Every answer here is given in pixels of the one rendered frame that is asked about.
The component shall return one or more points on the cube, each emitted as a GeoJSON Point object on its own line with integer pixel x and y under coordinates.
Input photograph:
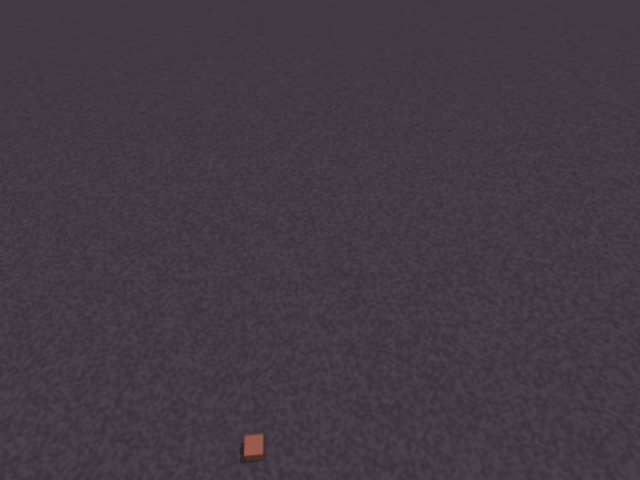
{"type": "Point", "coordinates": [255, 447]}

